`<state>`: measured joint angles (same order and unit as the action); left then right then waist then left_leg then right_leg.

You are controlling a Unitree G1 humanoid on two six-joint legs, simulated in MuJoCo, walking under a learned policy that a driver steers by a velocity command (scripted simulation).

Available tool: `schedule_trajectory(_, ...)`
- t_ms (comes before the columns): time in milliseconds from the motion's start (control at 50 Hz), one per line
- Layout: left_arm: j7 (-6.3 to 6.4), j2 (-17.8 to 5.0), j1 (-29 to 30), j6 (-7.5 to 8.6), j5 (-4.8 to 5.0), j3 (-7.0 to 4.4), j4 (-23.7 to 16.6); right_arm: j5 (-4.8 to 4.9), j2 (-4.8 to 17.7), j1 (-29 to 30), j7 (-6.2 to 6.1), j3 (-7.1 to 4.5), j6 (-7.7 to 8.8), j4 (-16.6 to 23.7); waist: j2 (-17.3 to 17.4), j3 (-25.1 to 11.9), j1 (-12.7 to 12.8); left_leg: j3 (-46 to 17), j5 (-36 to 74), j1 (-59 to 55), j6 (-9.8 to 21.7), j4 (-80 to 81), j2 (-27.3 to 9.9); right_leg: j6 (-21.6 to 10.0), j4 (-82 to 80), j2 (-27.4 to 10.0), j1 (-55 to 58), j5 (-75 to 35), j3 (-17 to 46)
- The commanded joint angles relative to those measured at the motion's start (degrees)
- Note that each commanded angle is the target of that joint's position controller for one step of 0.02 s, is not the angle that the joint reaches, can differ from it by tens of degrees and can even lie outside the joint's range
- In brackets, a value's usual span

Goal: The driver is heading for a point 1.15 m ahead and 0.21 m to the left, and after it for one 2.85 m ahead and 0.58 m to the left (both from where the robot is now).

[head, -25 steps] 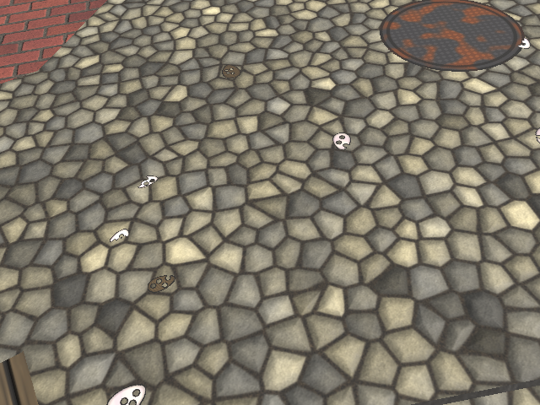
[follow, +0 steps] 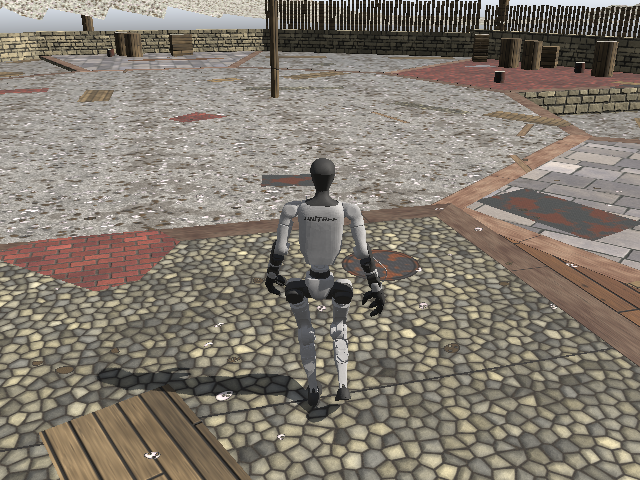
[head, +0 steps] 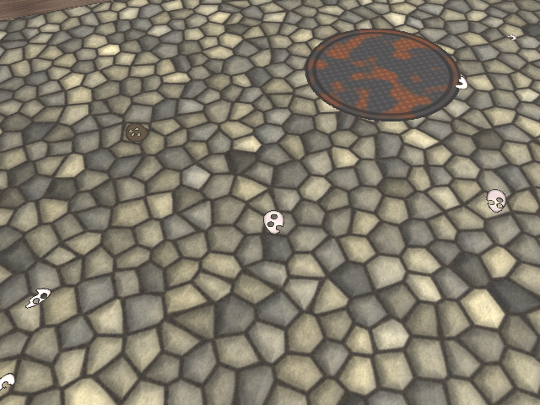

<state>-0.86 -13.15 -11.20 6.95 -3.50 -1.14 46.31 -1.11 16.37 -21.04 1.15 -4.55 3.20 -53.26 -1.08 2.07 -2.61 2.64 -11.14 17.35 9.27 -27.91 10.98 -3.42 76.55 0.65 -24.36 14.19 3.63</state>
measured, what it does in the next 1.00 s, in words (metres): walks ahead, turning left: right foot, then left foot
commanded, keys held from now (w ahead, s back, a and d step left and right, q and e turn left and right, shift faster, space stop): w+q+shift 0.56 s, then w+e+shift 0.44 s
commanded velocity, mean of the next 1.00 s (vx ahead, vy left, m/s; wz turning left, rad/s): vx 1.00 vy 0.00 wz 0.42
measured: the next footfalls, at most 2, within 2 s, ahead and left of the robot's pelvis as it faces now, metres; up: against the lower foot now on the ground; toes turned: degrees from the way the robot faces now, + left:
right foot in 0.30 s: +0.50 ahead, -0.13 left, +0.00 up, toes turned +18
left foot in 0.74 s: +0.76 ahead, +0.26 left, +0.00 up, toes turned +36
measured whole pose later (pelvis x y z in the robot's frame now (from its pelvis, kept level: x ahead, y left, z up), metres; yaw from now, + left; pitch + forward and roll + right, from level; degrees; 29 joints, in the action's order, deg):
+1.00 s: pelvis +0.84 +0.23 +0.01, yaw +24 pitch +0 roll +2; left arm -2.8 -16.0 -13.7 1.0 -0.5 -2.6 47.2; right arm -1.0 16.2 -25.2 0.9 -3.1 6.5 -51.4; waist -2.1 1.3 -1.2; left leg 11.8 -18.7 -2.0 3.6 -16.4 3.7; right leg -4.8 66.0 -7.2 -42.8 4.6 -0.2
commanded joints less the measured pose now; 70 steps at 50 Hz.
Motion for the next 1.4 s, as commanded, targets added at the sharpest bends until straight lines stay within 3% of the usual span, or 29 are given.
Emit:
schedule_trajectory(20, -0.33, -4.12, 0.2, -0.99, -1.58, 0.26, -6.71, 0.67, 3.71, -1.44, -0.38, -0.06, 2.45, 2.52, -1.14, 1.59, 4.7, -30.14, -6.49, -2.96, 9.88, 18.33, -16.59, 2.45, -5.78, -5.41, -13.6, 2.21, 1.87)
schedule_trajectory(100, -1.34, -3.49, 15.05, -1.23, 0.12, 1.98, -13.24, 1.02, 5.24, -4.1, -0.3, -0.54, 3.21, 4.18, 0.38, 6.36, 1.29, -24.13, 4.25, 6.89, 7.39, 22.81, -12.55, 5.61, -28.14, -5.15, -8.6, -11.59, -3.39)
schedule_trajectory(180, -1.2, -3.13, 20.07, -1.21, 1.36, 2.4, -15.48, 1.87, 7.14, -9.1, 0.09, -1.41, 2.76, 3.83, 3.74, 2.32, -3.17, -23.32, 25.71, -2.72, 3.34, 17.68, -12.18, 4.91, -40.53, -0.89, -2.31, -21.31, -5.29)
schedule_trajectory(260, 0.64, -8.43, 11.48, -0.55, 1.73, 0.21, -14.28, 1.41, 10.12, -8.12, -0.78, -2.13, 2.37, 4.36, 5.22, -6.62, 1.55, -24.17, 44.67, -12.43, -0.46, -1.01, -12.78, 2.88, -49.18, 2.53, 12.84, -11.67, -3.71)
schedule_trajectory(280, 1.49, -10.81, 1.71, -0.15, 1.77, -0.94, -12.08, 1.48, 11.85, -4.91, -0.49, -2.61, 2.6, 5.32, 5.24, -11.65, 7.31, -23.74, 41.08, -7.91, -1.29, -12.39, -11.11, 1.88, -49.52, -0.08, 24.86, -9.91, -1.81)
schedule_trajectory(300, 2.89, -15.24, -10.87, -0.11, 0.73, -2.74, -10.06, 1.43, 8.79, -2.42, -0.18, -1.93, 3.21, 7.09, 2.36, -19.14, 12.59, -21.05, 27.49, 0.46, -1.27, -27.52, -9.18, 0.3, -47.18, -9.09, 39.13, 4.19, 5.42)
schedule_trajectory(320, 3.06, -18.08, -14.17, -0.29, -2.24, -3.67, -9.35, 4.36, -1.65, -8.26, -0.77, 0.63, 3.17, 9.25, -13.88, -27.98, 8.77, -13.65, -18.32, 19.9, -2.84, -46.79, -3.8, -5.63, -51.23, -29.36, 56.72, 15.52, 33.25)
schedule_trajectory(340, 2.25, -16.91, -11.93, -1.03, -0.57, -4.5, -8.92, 3.54, 3.44, -6.07, -1.36, 0.75, 2.09, 10.72, -14.61, -28.25, 8.36, -9.91, -14.6, 26.33, -1.97, -53.24, -8.01, -7.29, -57.44, -29.17, 52.15, 26.69, 44.66)
schedule_trajectory(380, 1.52, -7.8, -5.07, -1.18, 0.15, -2.66, -8.42, 0.88, 5.27, 3.54, -0.43, 0.03, 0.81, 10.85, -2.38, -10.69, 7.61, -7.86, -5.1, 27.77, -2.48, -49.17, -12.57, -4.62, -60.14, -22.19, 34.69, 15.41, 25.47)
schedule_trajectory(460, 0.65, -4.28, -8.93, 0.26, 1.73, -1.83, -2.37, -0.78, 0.04, 8.72, 2.16, 1.16, -2.1, 14.82, -4.49, -2.5, 3.56, -6.7, -4.6, 28.49, -3.18, -47.08, -17.1, -1.9, -63.59, -18.0, 23.02, -4.45, 7.1)
schedule_trajectory(600, 0.3, -7.46, -9.83, 1.88, 1.83, -1.92, 1.2, -1.23, 1.01, 22.22, 4.67, 3.3, -2.17, 22.15, -0.79, 6.18, 1.71, 0.26, 12.93, 20.24, -1.78, -22.76, -14.86, 0.45, -73.12, -12.57, 12.93, -23.58, -14.32)
schedule_trajectory(680, 1.12, -15.54, -15.43, 0.23, 2.19, -2.71, 4.08, -1.85, 4.2, 21.25, 3.55, 3.02, -0.96, 20.4, -3.71, 3.1, -0.72, 5.75, 4.84, 5.77, 1.14, -11.84, -6.2, -2.66, -65.55, -15.52, 23.34, -64.98, -15.01)
schedule_trajectory(720, 1.81, -18.18, -14.1, -1.48, 2.56, -2.82, 4.79, -2.49, 7.71, 1.68, 1.71, 1.23, -0.53, 14.3, -5.3, -7.72, -11.26, 2.21, 2.26, -17.12, 3.08, -5.69, -6.05, -3.14, -39.39, -15.37, 20.78, -70.17, -13.11)
schedule_trajectory(740, 1.53, -15.28, -14.75, -1.54, 2.55, -2.21, 3.8, -3.56, 12.14, -6.24, 0.41, -0.33, -0.47, 11.64, -3.41, -14.03, -13.07, -5.71, -5.3, -32.64, 2.99, -6.84, -13.44, -3.07, -20.2, -11.81, 9.13, -47.65, -11.32)
schedule_trajectory(760, 0.03, -3.92, -22.96, -1.52, 4.07, -0.06, 1.02, -4.9, 17.7, -3.42, -0.41, -1.36, 0.17, 12.74, 13.43, -22.74, -3.01, -34.07, -12.94, -48.12, 5.64, -3.38, -34.82, -1.6, 5.05, -2.46, -11.91, 16.17, -6.44)
schedule_trajectory(780, 0.89, -10.77, -15.61, -1.29, 4.87, -1.65, -0.6, -2.75, 15.83, -5.42, -0.64, -1.66, 0.27, 13.58, 4.72, -26.12, -7.75, -43.87, -15.59, -42.67, 3.78, 6.49, -36.01, -3.08, 10.07, -1.53, -15.49, 10.7, 2.06)
schedule_trajectory(800, 0.94, -10.56, -10.11, -1.29, 5.05, -1.99, -1.94, -2.33, 12.8, -1.99, -0.81, -0.89, 0.88, 11.27, 3.23, -12.82, -4.71, -33.49, -11.65, -31.96, 2.31, 9.08, -32.7, -3.04, 7.0, -3.86, -18.53, 3.15, 1.42)
schedule_trajectory(840, -0.03, -7.22, -10.89, -2.43, 3.89, -1.38, 0.5, -1.74, 7.03, 3.83, -0.36, 0.33, 2.06, 10.22, 1.52, -2.1, 0.47, -19.46, -4.08, -16.31, -0.72, 13.94, -26.83, -2.47, -0.18, -7.63, -14.31, -0.95, 0.67)
schedule_trajectory(880, -1.03, -4.91, -14.91, -4.63, 2.97, -1.32, 2.46, -0.66, 3.31, 3.54, -0.39, 1.25, 3.07, 9.17, 4.49, -1.09, 3.71, -12.47, -1.26, -9.95, -1.77, 17.4, -25.54, -1.53, -2.05, -9.13, -9.85, -1.98, 0.57)
schedule_trajectory(980, -2.43, -1.94, -1.04, -5.81, 2.97, -1.07, -2.74, 0.42, 1.17, 1.65, -0.13, 1.7, 5.16, 5.94, 5.66, 5.89, 4.05, 6.02, 19.22, -8.07, -5.82, 21.82, -20.35, -1.36, -11.18, -8.87, -17.83, -13.46, -4.41)
schedule_trajectory(1100, -4.1, -4.25, 4.93, -5.11, 2.75, -0.54, -5.6, 0.6, 7.14, -0.35, -2.72, 1.22, 4.95, 4.84, 4.25, 3.44, 5.79, 15.1, 59.42, -17.86, -8.89, 16.38, -21.01, -6.18, -33.98, -0.12, -5.55, -22.86, -15.89)
schedule_trajectory(1140, -3.51, -8.12, -6.5, -5.69, 3.02, -1.85, -2.88, -0.08, 11.4, 2.41, -4.02, 0.04, 3.23, 6.08, 7.91, -3.53, 12.49, 14.16, 76.47, -21.06, -9.3, 1.67, -23.41, -7.75, -33.68, 3.79, 6.27, -15.73, -16.22)
schedule_trajectory(1180, -1.76, -13.7, -28.39, -6.07, 3.03, -4.93, 3.32, -0.96, 13.06, 8.83, -3.78, -0.8, 1.09, 8.27, 5.88, -11.73, 22.78, 11.46, 67.11, -11.31, -7.46, -31.52, -23.61, -11.63, -36.92, 4.56, 29.05, -5.98, -9.83)
schedule_trajectory(1200, -0.66, -15.15, -24.9, -6.76, 5.13, -6.59, 3.02, -0.82, 8.54, 12.04, -2.32, -0.1, 1.11, 8.5, -6.12, -6.23, 21.15, 10.58, 12.45, 1.85, -7.84, -56.89, -10.79, -13.59, -43.42, 1.96, 32.34, -3.37, -2.15)
schedule_trajectory(1220, -0.74, -21.06, -16.13, -7.2, 2.52, -6.96, 0.88, -0.85, 1.18, 3.85, -1.49, 2.41, 2.56, 14.93, -16.23, -8.14, 6.18, 2.47, -16.83, 25.68, -10.85, -72.64, -5.86, -22.98, -44.67, -8.39, 41.46, -12.34, 25.47)
schedule_trajectory(1240, -0.49, -21.39, -14.72, -7.05, 2.52, -7.56, -1.62, -0.93, 2.69, 4.81, -1.51, 3.26, 4.13, 17.27, -9.03, -16.06, 8.41, -7.83, -15.6, 32.07, -9.76, -72.51, -7.71, -27.86, -58.48, -14.67, 45.59, 7.28, 43.13)
schedule_trajectory(1280, 0.44, -12.88, -12.97, -6.16, 2.28, -5.55, -0.12, -1.44, 5.51, 10.09, -1.28, 3.12, 5.05, 17.49, 6.42, -1.94, 4.0, -8.98, -9.02, 30.0, -9.33, -57.31, -13.91, -20.07, -65.39, -12.77, 27.02, 12.12, 38.55)
schedule_trajectory(1320, 0.92, -12.22, -10.2, -4.29, 2.9, -4.93, -0.84, -3.43, 4.62, 9.88, -1.34, 3.82, 2.51, 16.99, 7.85, 1.63, 0.55, -8.31, -8.61, 22.78, -11.02, -50.06, -16.67, -17.62, -65.44, -7.4, 13.72, 2.45, 28.55)
schedule_trajectory(1400, 0.52, -12.87, -11.08, -2.15, 3.44, -4.9, -1.56, -2.72, 3.04, 19.11, -0.41, 4.91, 0.22, 21.19, 4.85, 4.22, 2.4, -3.64, -0.18, 16.8, -13.63, -30.57, -18.32, -15.8, -68.07, -0.7, 2.31, -8.7, 18.87)
Keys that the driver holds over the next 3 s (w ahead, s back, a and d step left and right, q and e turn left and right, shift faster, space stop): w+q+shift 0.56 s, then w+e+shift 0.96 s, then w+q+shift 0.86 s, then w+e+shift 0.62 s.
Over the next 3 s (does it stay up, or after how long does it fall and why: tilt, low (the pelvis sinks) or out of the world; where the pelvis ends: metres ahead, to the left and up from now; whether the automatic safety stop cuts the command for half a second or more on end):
stays up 2.61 0.62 -0.03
